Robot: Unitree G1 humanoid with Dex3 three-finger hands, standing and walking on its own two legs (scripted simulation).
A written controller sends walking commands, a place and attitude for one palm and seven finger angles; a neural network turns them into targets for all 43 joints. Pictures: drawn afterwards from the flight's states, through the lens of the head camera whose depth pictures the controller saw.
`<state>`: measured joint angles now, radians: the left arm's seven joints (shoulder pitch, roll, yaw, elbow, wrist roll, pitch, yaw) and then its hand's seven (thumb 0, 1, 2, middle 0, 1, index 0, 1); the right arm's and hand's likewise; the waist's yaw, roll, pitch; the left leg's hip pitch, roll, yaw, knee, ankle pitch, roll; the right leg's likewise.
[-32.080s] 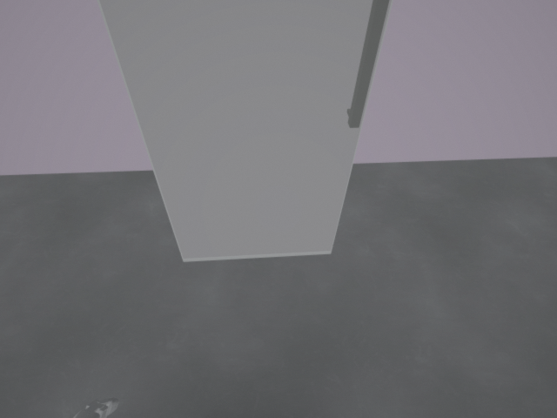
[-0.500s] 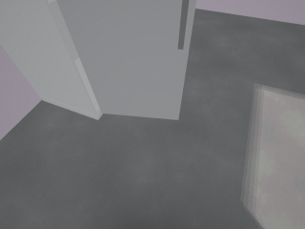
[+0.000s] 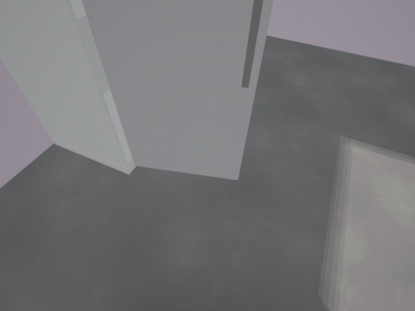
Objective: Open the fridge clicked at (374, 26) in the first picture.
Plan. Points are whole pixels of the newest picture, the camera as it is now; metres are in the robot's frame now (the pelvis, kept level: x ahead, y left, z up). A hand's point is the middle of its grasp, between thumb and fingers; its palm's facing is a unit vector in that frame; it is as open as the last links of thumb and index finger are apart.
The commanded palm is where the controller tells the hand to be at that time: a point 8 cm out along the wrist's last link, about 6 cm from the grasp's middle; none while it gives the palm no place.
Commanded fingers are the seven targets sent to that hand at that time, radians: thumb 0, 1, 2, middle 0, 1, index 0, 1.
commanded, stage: let the arm hang, fingers relaxed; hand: right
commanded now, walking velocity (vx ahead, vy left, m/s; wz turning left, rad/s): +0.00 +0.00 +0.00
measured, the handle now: (255, 19) +0.86 -0.07 +0.18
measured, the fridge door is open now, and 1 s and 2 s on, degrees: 75 75 75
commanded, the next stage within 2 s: look to check the result in 0.14 s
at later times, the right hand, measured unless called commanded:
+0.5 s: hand out of the picture +0.09 -0.25 -0.16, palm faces -0.04 +0.94 -0.34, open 7.4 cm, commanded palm none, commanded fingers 0.00 -0.90 -0.90 0.20 0.30 0.20 0.30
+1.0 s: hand out of the picture +0.12 -0.24 -0.16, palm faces -0.05 +0.94 -0.33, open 7.4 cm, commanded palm none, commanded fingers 0.00 -0.90 -0.90 0.20 0.30 0.20 0.30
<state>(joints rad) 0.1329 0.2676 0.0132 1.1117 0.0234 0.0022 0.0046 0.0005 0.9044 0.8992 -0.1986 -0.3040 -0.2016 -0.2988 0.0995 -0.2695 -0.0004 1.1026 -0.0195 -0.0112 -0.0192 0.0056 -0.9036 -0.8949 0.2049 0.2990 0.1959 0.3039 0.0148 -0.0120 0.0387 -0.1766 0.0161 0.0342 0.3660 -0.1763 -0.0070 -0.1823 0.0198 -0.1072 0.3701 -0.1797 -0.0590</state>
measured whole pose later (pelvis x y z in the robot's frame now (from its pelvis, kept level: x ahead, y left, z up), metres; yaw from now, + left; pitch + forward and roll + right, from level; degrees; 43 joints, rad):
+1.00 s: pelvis +0.03 +0.00 +0.00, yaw +0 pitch -1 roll +0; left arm 0.09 0.33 0.00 1.14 0.02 0.00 0.00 0.00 0.90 0.90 -0.20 -0.30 -0.20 -0.30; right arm 0.09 -0.33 0.00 1.13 -0.02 -0.02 -0.01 0.01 -0.90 -0.89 0.21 0.30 0.20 0.30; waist 0.01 0.01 0.05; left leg -0.08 0.01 0.03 0.28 -0.18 -0.01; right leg -0.08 0.02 -0.11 0.27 -0.18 -0.05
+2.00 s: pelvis +0.03 +0.01 +0.01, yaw +1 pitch -1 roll +0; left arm 0.10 0.33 0.00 1.15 0.02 0.00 0.00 0.00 0.90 0.90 -0.20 -0.30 -0.20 -0.30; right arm 0.10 -0.34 0.00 1.14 -0.01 -0.02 -0.01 0.01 -0.90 -0.89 0.21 0.30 0.20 0.30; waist 0.02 0.01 0.05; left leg -0.07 0.00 0.03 0.26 -0.17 0.00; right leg -0.07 0.02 -0.11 0.26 -0.18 -0.04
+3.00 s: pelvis +0.03 +0.01 +0.01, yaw +0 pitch -1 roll +0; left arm 0.10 0.33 0.00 1.15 0.02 -0.01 0.00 0.00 0.90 0.90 -0.20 -0.30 -0.20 -0.30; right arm 0.10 -0.34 0.00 1.14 -0.01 -0.02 -0.01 0.01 -0.90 -0.89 0.21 0.30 0.20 0.30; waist 0.01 0.01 0.05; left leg -0.06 0.01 0.03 0.25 -0.17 0.00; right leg -0.06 0.02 -0.11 0.25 -0.17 -0.04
